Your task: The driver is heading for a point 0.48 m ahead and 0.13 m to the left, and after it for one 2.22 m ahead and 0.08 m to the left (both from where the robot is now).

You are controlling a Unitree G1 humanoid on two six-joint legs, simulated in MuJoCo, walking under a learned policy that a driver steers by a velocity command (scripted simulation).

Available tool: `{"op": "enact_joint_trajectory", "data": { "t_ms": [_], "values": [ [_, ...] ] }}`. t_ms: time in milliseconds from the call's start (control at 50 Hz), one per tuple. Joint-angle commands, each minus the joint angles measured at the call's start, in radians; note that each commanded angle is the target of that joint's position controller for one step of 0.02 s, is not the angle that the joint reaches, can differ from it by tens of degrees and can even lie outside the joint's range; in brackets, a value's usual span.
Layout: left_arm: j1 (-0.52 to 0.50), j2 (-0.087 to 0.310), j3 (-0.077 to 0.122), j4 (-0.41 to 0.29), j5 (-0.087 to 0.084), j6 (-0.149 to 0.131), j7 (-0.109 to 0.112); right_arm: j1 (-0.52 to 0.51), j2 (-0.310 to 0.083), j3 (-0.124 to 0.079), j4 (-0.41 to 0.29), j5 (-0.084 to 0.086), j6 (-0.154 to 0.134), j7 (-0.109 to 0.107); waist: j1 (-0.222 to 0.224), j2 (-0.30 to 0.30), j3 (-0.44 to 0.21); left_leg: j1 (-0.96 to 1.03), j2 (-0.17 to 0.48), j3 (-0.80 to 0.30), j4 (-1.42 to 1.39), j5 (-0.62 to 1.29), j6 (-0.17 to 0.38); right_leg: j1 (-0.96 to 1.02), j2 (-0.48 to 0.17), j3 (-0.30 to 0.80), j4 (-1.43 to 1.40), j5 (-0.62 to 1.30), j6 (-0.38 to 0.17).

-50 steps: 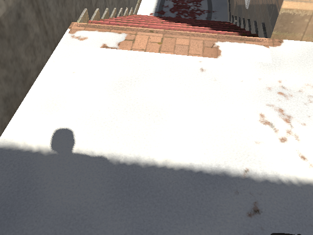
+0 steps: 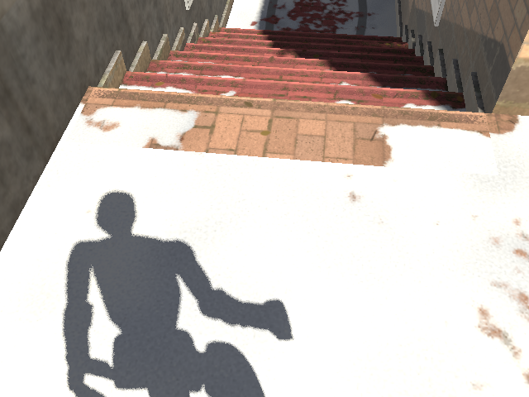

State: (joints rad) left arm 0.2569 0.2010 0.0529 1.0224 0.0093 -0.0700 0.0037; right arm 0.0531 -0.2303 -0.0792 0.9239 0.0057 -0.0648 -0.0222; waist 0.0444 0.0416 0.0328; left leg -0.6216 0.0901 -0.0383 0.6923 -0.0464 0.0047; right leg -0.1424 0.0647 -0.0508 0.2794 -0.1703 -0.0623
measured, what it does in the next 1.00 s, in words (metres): walks ahead: left foot, then right foot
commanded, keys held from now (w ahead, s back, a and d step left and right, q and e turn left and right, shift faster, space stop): no key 0.08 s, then w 0.48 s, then w+q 0.32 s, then q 0.12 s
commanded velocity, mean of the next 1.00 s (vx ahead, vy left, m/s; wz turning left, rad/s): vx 0.37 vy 0.00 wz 0.14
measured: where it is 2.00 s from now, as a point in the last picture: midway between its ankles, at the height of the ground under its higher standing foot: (283, 390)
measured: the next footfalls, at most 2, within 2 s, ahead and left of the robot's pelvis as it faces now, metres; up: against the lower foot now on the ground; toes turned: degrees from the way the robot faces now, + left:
left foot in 0.10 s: +0.19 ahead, +0.13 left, +0.00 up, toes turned +0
right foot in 0.52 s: +0.21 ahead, -0.12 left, +0.00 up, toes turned -2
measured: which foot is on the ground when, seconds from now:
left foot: up 0.00-0.08, down 0.10-0.50, up 0.52-1.00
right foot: down 0.00-0.14, up 0.16-0.50, down 0.52-1.00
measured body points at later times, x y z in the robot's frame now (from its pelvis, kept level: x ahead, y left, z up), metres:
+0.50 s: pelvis +0.14 -0.01 -0.01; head +0.14 -0.02 +0.44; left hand +0.24 +0.27 -0.13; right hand +0.18 -0.28 -0.15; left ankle +0.15 +0.13 -0.75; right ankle +0.16 -0.12 -0.74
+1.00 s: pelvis +0.35 +0.01 -0.03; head +0.39 +0.01 +0.42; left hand +0.23 +0.25 -0.16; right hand +0.61 -0.16 -0.13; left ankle +0.48 +0.14 -0.74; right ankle +0.17 -0.12 -0.74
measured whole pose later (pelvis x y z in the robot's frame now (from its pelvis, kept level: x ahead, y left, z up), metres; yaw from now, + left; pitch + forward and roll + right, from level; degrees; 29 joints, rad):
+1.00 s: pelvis +0.35 +0.01 -0.03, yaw +11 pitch +2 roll +0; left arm 0.41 0.21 0.06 1.05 -0.01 -0.06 0.04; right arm -0.03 -0.22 -0.07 0.82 0.02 -0.05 0.07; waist 0.07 0.02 0.03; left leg -0.56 -0.01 0.08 0.55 -0.03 0.11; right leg 0.12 -0.06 -0.22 0.37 -0.47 0.04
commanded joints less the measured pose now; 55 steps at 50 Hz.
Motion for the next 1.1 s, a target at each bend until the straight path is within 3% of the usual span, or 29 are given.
{"op": "enact_joint_trajectory", "data": {
  "t_ms": [20, 60, 100, 120, 140, 160, 180, 200, 280, 360, 440, 480, 500, 520, 540, 560, 580, 620, 680, 800, 900, 940, 980, 1000, 1020, 1040, 1060, 1080, 1100],
  "values": [
    [-0.032, 0.152, 0.024, -0.040, -0.006, -0.005, 0.009, 0.017, -0.051, -0.002, -0.026, 0.001, 0.007, 0.006, -0.032, -0.124, -0.094, 0.192, -0.034, 0.018, -0.091, 0.061, 0.004, -0.012, -0.249, 0.080, -0.006, 0.609, -0.133],
    [-0.042, 0.152, 0.024, -0.032, -0.014, 0.002, 0.014, 0.004, -0.068, -0.003, -0.029, -0.008, 0.006, 0.009, -0.043, -0.122, -0.086, 0.221, -0.042, 0.015, -0.155, 0.023, 0.024, 0.013, -0.262, 0.106, 0.050, 0.556, -0.120],
    [-0.017, 0.141, 0.022, -0.022, -0.022, 0.008, 0.018, 0.062, -0.105, -0.015, -0.002, -0.019, 0.001, 0.009, -0.071, -0.081, -0.117, 0.362, -0.043, 0.015, -0.282, 0.193, 0.057, 0.010, -0.209, 0.109, 0.141, 0.394, -0.065],
    [0.015, 0.126, 0.018, -0.023, -0.007, 0.008, 0.020, 0.102, -0.150, -0.026, 0.006, -0.022, 0.003, 0.004, -0.059, -0.035, -0.162, 0.486, 0.025, -0.048, -0.245, 0.396, 0.083, -0.046, -0.156, 0.078, 0.221, 0.226, -0.033],
    [0.138, 0.061, 0.005, 0.000, -0.003, 0.004, 0.020, 0.120, -0.191, -0.035, 0.011, -0.014, 0.014, -0.001, 0.000, 0.114, -0.225, 0.704, 0.132, -0.164, -0.203, 0.331, 0.191, -0.249, -0.072, 0.027, 0.324, -0.123, 0.005],
    [0.105, 0.059, 0.000, -0.011, -0.015, 0.007, 0.023, 0.209, -0.173, -0.038, 0.033, 0.009, 0.030, -0.002, -0.064, 0.189, -0.239, 0.749, 0.216, -0.324, -0.295, -0.034, 0.270, -0.379, -0.025, -0.023, 0.464, -0.330, 0.029],
    [-0.004, 0.112, 0.013, -0.045, -0.032, 0.010, 0.020, 0.285, -0.168, -0.038, 0.052, 0.012, 0.030, -0.001, -0.117, 0.188, -0.196, 0.727, 0.249, -0.465, -0.401, -0.367, 0.291, -0.486, -0.021, 0.001, 0.600, -0.443, 0.031],
    [-0.073, 0.140, 0.023, -0.065, -0.044, 0.016, 0.018, 0.271, -0.171, -0.036, 0.043, -0.006, 0.018, -0.002, -0.134, 0.154, -0.161, 0.675, 0.264, -0.530, -0.462, -0.566, 0.282, -0.558, -0.064, 0.058, 0.755, -0.460, 0.025],
    [-0.063, 0.126, 0.044, -0.051, -0.020, 0.013, 0.016, 0.076, -0.135, -0.026, -0.012, -0.007, -0.012, -0.002, -0.035, 0.096, -0.097, 0.384, 0.178, -0.339, -0.551, -0.492, 0.190, -0.435, -0.141, 0.072, 0.709, -0.241, 0.003],
    [-0.071, 0.078, 0.033, -0.038, -0.013, 0.008, 0.017, 0.086, -0.158, -0.036, -0.002, 0.009, -0.006, -0.004, -0.027, 0.105, -0.089, 0.266, 0.105, -0.162, -0.568, -0.366, 0.183, -0.242, -0.104, 0.011, 0.471, -0.121, 0.018],
    [-0.063, 0.101, 0.033, -0.033, -0.019, 0.008, 0.011, 0.121, -0.174, -0.041, 0.015, 0.029, 0.003, -0.006, -0.011, 0.092, -0.080, 0.242, 0.119, -0.151, -0.525, -0.447, 0.179, -0.125, -0.082, -0.024, 0.296, -0.050, 0.021],
    [0.019, 0.106, 0.038, -0.001, -0.019, 0.009, 0.010, 0.115, -0.145, -0.032, 0.015, 0.030, 0.009, -0.005, 0.029, 0.068, -0.075, 0.166, 0.089, -0.131, -0.444, -0.525, 0.151, -0.010, -0.067, -0.033, 0.248, -0.093, 0.005],
    [0.090, 0.122, 0.043, 0.021, -0.021, 0.007, 0.011, 0.092, -0.104, -0.019, 0.005, 0.025, 0.011, -0.005, 0.059, 0.006, -0.061, 0.098, 0.045, -0.087, -0.314, -0.520, 0.119, 0.054, -0.118, 0.045, 0.165, -0.166, -0.016],
    [0.188, 0.182, 0.052, 0.039, -0.016, 0.002, 0.015, 0.061, -0.023, 0.001, -0.016, 0.012, 0.007, 0.000, 0.076, -0.213, -0.066, -0.053, -0.053, 0.049, 0.054, -0.450, 0.048, 0.152, -0.318, 0.329, 0.008, -0.333, -0.068],
    [0.219, 0.283, 0.067, 0.033, -0.007, -0.002, 0.009, 0.054, -0.026, -0.001, -0.062, 0.018, -0.012, 0.000, 0.065, -0.365, -0.023, -0.300, -0.117, 0.061, 0.226, -0.480, 0.050, 0.209, -0.465, 0.661, -0.137, -0.604, -0.188],
    [0.171, 0.255, 0.059, 0.022, 0.004, -0.017, 0.008, 0.000, -0.099, -0.013, -0.077, 0.031, -0.027, 0.004, 0.053, -0.295, 0.021, -0.373, -0.046, -0.022, 0.344, -0.415, 0.067, 0.154, -0.492, 0.741, -0.162, -0.701, -0.213],
    [0.103, 0.206, 0.045, -0.002, 0.002, -0.030, 0.005, 0.013, -0.131, -0.021, -0.070, 0.037, -0.030, 0.009, 0.018, -0.238, 0.036, -0.399, -0.018, -0.048, 0.371, -0.304, 0.078, 0.146, -0.454, 0.646, -0.150, -0.616, -0.169],
    [0.029, 0.179, 0.038, -0.028, -0.008, -0.038, 0.001, 0.056, -0.115, -0.025, -0.030, 0.017, -0.025, 0.005, -0.019, -0.179, 0.011, -0.317, 0.005, -0.049, 0.323, -0.165, 0.069, 0.103, -0.371, 0.434, -0.154, -0.379, -0.096],
    [0.096, 0.131, 0.025, -0.001, 0.003, -0.042, 0.011, 0.046, -0.073, -0.025, -0.018, 0.021, -0.013, 0.011, -0.009, -0.158, -0.010, -0.237, -0.017, -0.048, 0.271, -0.018, 0.051, 0.092, -0.316, 0.224, -0.159, -0.074, -0.067],
    [0.136, 0.141, 0.021, 0.003, 0.004, -0.042, 0.028, -0.087, -0.038, -0.010, -0.082, 0.020, 0.002, 0.041, 0.016, -0.139, 0.026, -0.160, -0.035, -0.004, 0.070, 0.167, 0.030, 0.088, -0.302, 0.012, -0.175, 0.136, -0.052],
    [0.191, 0.155, 0.027, 0.015, -0.006, -0.021, 0.031, -0.206, -0.016, 0.014, -0.151, 0.020, 0.005, 0.075, 0.050, -0.110, 0.108, -0.153, -0.040, 0.074, -0.073, 0.094, 0.059, 0.207, -0.338, -0.083, -0.118, 0.309, -0.046],
    [0.169, 0.191, 0.036, 0.001, -0.011, -0.002, 0.038, -0.209, -0.033, 0.010, -0.179, 0.012, 0.003, 0.090, 0.026, -0.146, 0.085, -0.042, -0.091, 0.151, -0.106, 0.001, 0.080, 0.220, -0.336, -0.125, 0.007, 0.688, -0.029],
    [0.152, 0.228, 0.048, -0.019, -0.021, 0.014, 0.052, -0.038, -0.100, -0.021, -0.154, 0.010, 0.000, 0.099, -0.067, -0.202, -0.033, 0.193, -0.169, 0.192, -0.122, -0.049, 0.116, 0.218, -0.329, -0.134, 0.247, 1.012, -0.001],
    [0.124, 0.236, 0.048, -0.035, -0.025, 0.014, 0.054, 0.119, -0.161, -0.049, -0.114, 0.014, 0.001, 0.093, -0.148, -0.189, -0.114, 0.409, -0.186, 0.166, -0.218, 0.063, 0.153, 0.146, -0.296, -0.144, 0.446, 0.961, 0.032],
    [0.114, 0.221, 0.043, -0.069, -0.006, -0.001, 0.048, 0.244, -0.239, -0.073, -0.094, 0.005, 0.011, 0.065, -0.194, -0.076, -0.225, 0.737, -0.042, -0.034, -0.186, 0.363, 0.217, -0.127, -0.240, -0.139, 0.760, 0.558, 0.089],
    [0.203, 0.082, 0.002, -0.117, 0.018, -0.036, 0.024, 0.188, -0.317, -0.068, -0.134, -0.020, 0.014, 0.044, -0.069, 0.210, -0.393, 1.088, 0.294, -0.544, -0.156, 0.878, 0.452, -0.516, -0.025, -0.056, 1.190, -0.496, 0.154],
    [0.176, 0.149, 0.011, -0.126, -0.011, -0.068, 0.002, 0.261, -0.275, -0.052, -0.142, -0.028, 0.027, 0.040, -0.136, 0.093, -0.581, 1.078, 0.320, -0.589, -0.224, 0.831, 0.499, -0.506, -0.049, 0.176, 1.288, -0.493, 0.140],
    [0.075, 0.174, 0.020, -0.163, -0.047, -0.070, 0.001, 0.194, -0.222, -0.041, -0.163, -0.026, 0.030, 0.035, -0.129, 0.067, -0.465, 0.979, 0.258, -0.447, -0.231, 0.727, 0.449, -0.568, -0.098, 0.170, 1.269, -0.438, 0.122],
    [0.028, 0.176, 0.024, -0.168, -0.038, -0.060, 0.014, 0.108, -0.181, -0.034, -0.177, 0.001, 0.027, 0.035, -0.093, -0.033, -0.292, 0.771, 0.184, -0.320, -0.279, 0.611, 0.374, -0.583, -0.138, 0.140, 1.153, -0.355, 0.121]
  ]
}}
